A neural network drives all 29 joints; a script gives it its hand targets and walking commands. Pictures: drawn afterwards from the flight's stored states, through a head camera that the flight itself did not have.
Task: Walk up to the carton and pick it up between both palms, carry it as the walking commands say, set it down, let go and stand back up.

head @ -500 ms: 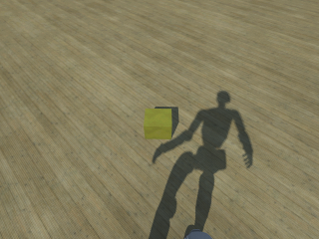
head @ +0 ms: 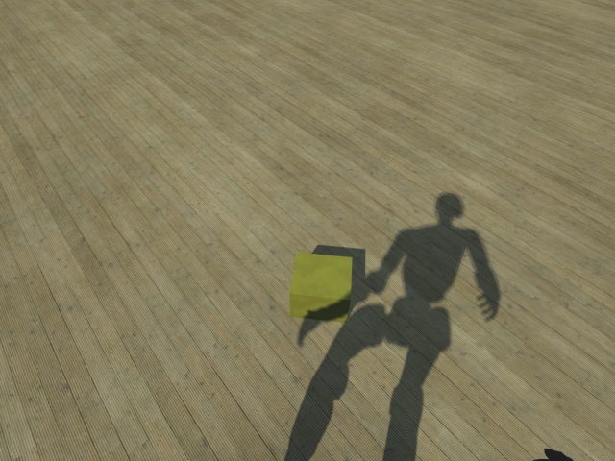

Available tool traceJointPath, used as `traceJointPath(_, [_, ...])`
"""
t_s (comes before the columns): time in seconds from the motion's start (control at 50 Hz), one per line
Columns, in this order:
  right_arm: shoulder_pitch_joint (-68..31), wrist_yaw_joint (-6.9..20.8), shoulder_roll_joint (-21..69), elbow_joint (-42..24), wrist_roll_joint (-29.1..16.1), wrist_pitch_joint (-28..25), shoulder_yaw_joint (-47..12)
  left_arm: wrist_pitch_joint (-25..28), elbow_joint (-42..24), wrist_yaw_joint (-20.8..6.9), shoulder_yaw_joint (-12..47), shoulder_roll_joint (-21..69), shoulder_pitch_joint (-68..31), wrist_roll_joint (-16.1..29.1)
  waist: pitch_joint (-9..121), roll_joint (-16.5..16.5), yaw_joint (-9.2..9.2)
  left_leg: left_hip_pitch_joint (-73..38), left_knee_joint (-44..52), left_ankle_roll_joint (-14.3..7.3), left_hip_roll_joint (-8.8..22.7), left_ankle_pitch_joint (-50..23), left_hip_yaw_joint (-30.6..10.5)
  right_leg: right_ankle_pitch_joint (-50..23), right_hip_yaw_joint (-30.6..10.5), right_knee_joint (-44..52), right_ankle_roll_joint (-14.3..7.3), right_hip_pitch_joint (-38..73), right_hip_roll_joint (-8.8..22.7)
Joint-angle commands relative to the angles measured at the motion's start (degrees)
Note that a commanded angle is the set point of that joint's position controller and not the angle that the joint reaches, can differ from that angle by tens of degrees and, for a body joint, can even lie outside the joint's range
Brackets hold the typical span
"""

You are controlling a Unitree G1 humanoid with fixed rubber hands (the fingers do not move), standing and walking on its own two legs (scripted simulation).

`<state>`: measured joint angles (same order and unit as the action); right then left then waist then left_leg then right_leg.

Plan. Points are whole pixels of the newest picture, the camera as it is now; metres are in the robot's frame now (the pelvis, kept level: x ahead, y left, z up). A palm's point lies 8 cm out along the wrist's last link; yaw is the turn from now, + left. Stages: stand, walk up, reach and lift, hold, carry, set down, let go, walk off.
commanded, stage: walk up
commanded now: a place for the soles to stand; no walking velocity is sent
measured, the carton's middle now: (321, 287) +0.81 -0.02 -0.68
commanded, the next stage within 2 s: none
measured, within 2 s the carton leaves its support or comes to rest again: neither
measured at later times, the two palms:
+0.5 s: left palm (87, 392) +0.23 +0.32 -0.06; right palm (544, 396) +0.26 -0.34 -0.10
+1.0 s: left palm (136, 276) +0.44 +0.33 -0.09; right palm (497, 324) +0.38 -0.31 -0.12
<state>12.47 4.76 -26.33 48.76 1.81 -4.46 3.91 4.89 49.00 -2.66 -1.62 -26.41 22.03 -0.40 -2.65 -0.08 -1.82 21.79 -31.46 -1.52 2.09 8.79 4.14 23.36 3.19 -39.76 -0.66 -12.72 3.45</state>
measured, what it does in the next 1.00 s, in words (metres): walks ahead: right foot, then left foot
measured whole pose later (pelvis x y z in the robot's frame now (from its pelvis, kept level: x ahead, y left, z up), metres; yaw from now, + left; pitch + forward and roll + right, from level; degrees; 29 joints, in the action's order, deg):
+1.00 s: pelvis +0.34 +0.01 -0.01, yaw +0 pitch -1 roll +0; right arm 16.6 0.8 -24.6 49.1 -0.7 -1.5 1.5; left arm 4.2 47.7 -0.2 -1.7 -23.9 13.0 -0.7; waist -6.6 1.5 1.8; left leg 17.1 -43.1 -0.4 2.5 23.8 2.6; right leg 11.3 1.8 -37.1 -1.1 -23.7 1.1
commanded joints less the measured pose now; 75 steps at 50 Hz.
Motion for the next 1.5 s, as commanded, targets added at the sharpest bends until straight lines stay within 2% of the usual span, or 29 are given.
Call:
traceJointPath(0.0, [9.6,-1.9,-17.7,-1.9,-1.9,-1.1,5.4,0.7,-5.5,1.6,-3.2,-12.7,-2.9,-0.3,4.1,8.1,7.66,-24.9,16.4,-14.3,21.4,24.1,-35.9,3.9,-4.8,-25.0,-1.2,-30.0,-0.5])
traceJointPath(0.02, [7.7,-2.2,-14.6,-3.6,-2.0,-1.1,4.4,0.7,-4.8,1.6,-2.9,-12.2,-1.7,0.2,3.9,4.3,5.18,-21.1,14.8,-14.2,19.1,20.2,-29.7,2.4,-6.4,-22.2,-1.2,-27.8,1.2])
traceJointPath(0.08, [3.8,-2.1,-13.2,-4.3,-1.4,-0.5,3.1,0.8,-2.6,0.5,-3.3,-9.5,0.3,0.4,-1.5,10.6,3.94,-8.3,17.8,-12.0,12.9,14.0,-15.5,-1.1,-2.5,-11.5,0.0,-19.4,2.9])
traceJointPath(0.2, [4.0,-1.8,-14.1,-5.6,-2.0,-0.9,3.1,1.1,-4.2,-0.6,-3.4,-7.4,-4.2,-0.4,1.0,7.4,4.09,-9.6,14.3,-11.8,11.9,5.0,-11.5,-11.3,0.9,3.7,0.1,-11.7,0.5])
traceJointPath(0.26, [2.2,-1.5,-12.4,-7.0,-2.0,0.2,2.7,1.2,-2.5,0.1,-5.2,-9.5,-0.9,-0.5,3.6,3.3,1.12,0.0,7.2,-8.5,9.9,19.8,-9.0,-12.9,1.3,8.6,-0.6,3.0,-1.8])
traceJointPath(0.28, [2.4,-1.4,-9.7,-7.7,-1.7,0.4,1.7,1.7,-1.7,0.8,-5.5,-10.3,2.8,-0.5,3.4,0.8,-1.5,4.9,-2.0,-6.6,6.7,20.2,-6.3,-6.8,-3.8,12.5,-2.1,9.3,0.5])
traceJointPath(0.3, [2.3,-1.6,-6.1,-8.1,-1.6,-0.1,0.5,2.1,-1.6,1.6,-6.9,-14.0,9.0,-1.2,4.7,-11.9,-4.46,14.1,-16.1,-4.5,2.4,17.9,-1.7,2.5,-14.9,17.8,-5.7,15.7,8.4])
traceJointPath(0.32, [1.9,-1.7,-6.0,-9.0,-0.9,0.2,0.3,2.3,-2.8,1.9,-7.8,-19.4,9.1,-0.6,2.8,-15.3,-4.66,25.0,-28.2,-1.8,-2.7,22.5,0.2,17.3,-39.2,27.4,-13.2,15.5,20.5])
traceJointPath(0.34, [2.6,-2.3,-10.7,-7.1,-0.8,0.8,1.5,1.9,-3.6,1.7,-7.4,-18.4,5.9,-0.3,2.2,-5.9,-3.02,22.3,-31.8,-1.5,0.7,22.3,-7.7,19.3,-40.2,26.2,-16.0,12.7,21.2])
traceJointPath(0.38, [4.3,-2.2,-11.8,-4.7,-0.5,0.3,2.3,1.7,-4.4,1.8,-6.6,-15.6,1.6,0.3,-1.5,-2.4,-0.58,18.5,-27.4,-0.6,4.3,16.4,-8.2,13.0,-29.9,26.1,-15.7,3.4,17.8])
traceJointPath(0.4, [6.1,-1.9,-10.8,-3.4,-1.2,0.2,2.5,1.3,-6.0,1.5,-6.3,-16.5,-1.6,-0.3,1.2,-7.2,0.69,13.3,-23.2,-0.2,4.1,16.5,-5.9,9.6,-22.5,24.3,-14.1,0.4,15.5])
traceJointPath(0.5, [3.3,-0.3,-9.1,-2.5,-0.3,1.1,3.0,1.2,-5.7,1.1,-5.7,-15.6,-0.8,-0.2,0.4,-12.1,0.25,6.5,-13.1,0.4,1.3,9.9,-1.7,8.5,-16.0,25.0,-11.4,-5.0,10.8])
traceJointPath(0.58, [6.8,-0.2,-9.2,-0.4,-0.3,0.4,3.5,0.7,-6.6,0.8,-5.4,-15.2,-5.9,0.1,0.8,-7.2,4.25,-10.7,-2.2,0.6,-1.7,6.1,3.6,9.3,-10.0,18.0,-9.3,-13.3,7.6])
traceJointPath(0.62, [11.1,-1.2,-11.0,0.1,0.6,-0.3,4.5,0.5,-7.0,1.0,-3.0,-11.0,-5.2,-0.5,1.7,2.4,7.05,-20.9,1.6,-1.4,-1.9,13.0,-0.4,9.8,-6.9,4.5,-7.0,-21.8,4.5])
traceJointPath(0.64, [15.2,-2.2,-15.2,0.2,0.8,-0.7,5.4,0.6,-7.9,1.3,-2.0,-6.8,-3.3,0.2,2.9,15.8,7.8,-24.0,13.0,-6.5,13.2,27.2,-23.7,7.1,-1.2,-14.6,-3.6,-27.9,-0.5])
traceJointPath(0.66, [12.3,-2.8,-18.5,-2.6,-0.1,-1.1,5.6,0.2,-7.8,1.7,-2.6,-8.3,-3.6,0.1,1.0,14.3,8.29,-22.2,18.5,-12.2,22.3,30.7,-40.6,7.7,-4.7,-22.8,-1.9,-34.8,-3.8])
traceJointPath(0.68, [9.1,-2.5,-17.1,-3.6,-1.4,-0.8,5.3,0.4,-6.6,2.4,-3.4,-11.8,-4.5,-0.1,-3.6,5.4,5.99,-16.3,17.6,-16.9,24.1,27.8,-42.0,6.0,-7.3,-26.0,-1.4,-34.6,0.5])
traceJointPath(0.7, [6.9,-2.6,-14.8,-4.2,-1.7,-1.0,4.8,0.1,-4.9,2.2,-3.5,-12.3,-2.6,0.2,-2.8,1.0,4.62,-13.7,17.1,-14.5,20.0,26.2,-33.4,0.6,-9.5,-22.3,-1.3,-30.7,2.0])
traceJointPath(0.76, [6.3,-2.9,-14.2,-4.2,-0.9,-0.8,3.4,0.3,-2.2,1.1,-3.8,-9.1,1.7,0.5,-0.7,11.0,3.5,-9.7,13.7,-12.2,12.5,3.1,-15.1,-2.7,-3.0,-13.1,0.2,-19.8,2.7])
traceJointPath(0.86, [4.9,-3.8,-11.0,-4.8,-1.8,0.5,1.6,-0.2,-4.1,2.3,-3.6,-6.4,-2.4,0.1,3.7,11.1,2.95,-10.4,1.3,-10.7,11.0,-32.7,-7.0,-10.4,0.2,-0.5,-0.9,-8.8,-2.1])
traceJointPath(0.92, [2.0,-4.2,-8.1,-4.4,-2.5,1.6,0.6,-0.2,-3.3,3.1,-3.8,-8.1,-2.6,-0.4,4.0,5.4,-0.3,-2.0,-6.2,-4.8,8.1,-12.8,-5.6,-19.4,-2.8,10.2,-4.4,2.4,-1.2])
traceJointPath(0.96, [4.9,-4.8,-3.8,-4.7,-3.4,1.5,-1.3,0.6,-3.2,3.6,-4.3,-13.0,-2.5,-0.1,8.5,-8.0,0.57,4.5,-17.8,0.0,0.3,13.0,-2.7,-39.6,-25.2,13.6,-11.7,8.8,17.3])
traceJointPath(0.98, [5.4,-5.2,-6.2,-2.8,-3.0,2.6,-0.3,0.1,-2.6,3.6,-4.2,-13.1,-4.5,0.3,8.8,-12.0,0.6,1.2,-17.9,-0.8,0.3,25.5,-4.2,-33.0,-26.0,13.6,-16.2,4.2,17.4])
traceJointPath(1.06, [6.7,-6.0,-8.4,3.6,-1.8,1.3,0.7,-2.2,-2.2,3.3,-1.9,-8.4,-13.5,0.7,6.0,-6.7,4.06,-7.9,0.4,-1.0,2.5,6.9,-6.3,-26.3,-11.7,5.6,-7.5,-5.9,7.1])
traceJointPath(1.1, [-1.6,-5.9,-11.9,2.5,-1.4,0.8,0.7,-2.7,-1.1,3.0,-1.1,-6.5,-12.2,1.3,3.4,-0.2,0.43,-4.1,6.2,-4.0,10.4,3.0,-17.1,-16.4,-6.5,4.4,-2.6,-6.4,1.1])
traceJointPath(1.12, [-3.1,-5.6,-12.1,3.6,-1.3,0.5,0.3,-2.8,0.1,2.7,-1.5,-6.9,-13.1,1.2,2.1,-1.4,-0.19,-2.0,4.7,-3.8,9.5,1.8,-14.1,-14.3,-5.1,5.6,-1.6,-2.5,0.7])
traceJointPath(1.18, [-5.4,-5.4,-8.8,5.8,-1.8,0.9,-1.3,-2.5,4.4,2.7,-1.9,-7.6,-14.0,0.8,5.2,4.1,0.55,-5.9,5.0,-1.3,5.7,2.0,-7.9,-20.9,-8.4,8.0,-3.9,1.7,4.3])
traceJointPath(1.34, [-8.8,-5.4,-8.3,10.2,-1.4,1.3,-1.9,-2.4,8.8,2.7,-0.9,-6.3,-18.6,0.7,9.3,0.1,1.32,-15.1,8.3,-0.3,6.0,-6.7,-5.5,-28.5,-7.5,14.1,-2.2,4.3,4.1])
traceJointPath(1.48, [-11.3,-5.1,-6.9,12.8,-1.7,2.0,-2.4,-2.6,11.8,2.7,-0.5,-6.6,-20.4,0.7,4.7,-2.0,2.01,-15.5,13.5,0.5,6.1,-1.3,-5.8,-23.2,-9.1,21.4,-1.2,3.6,4.7])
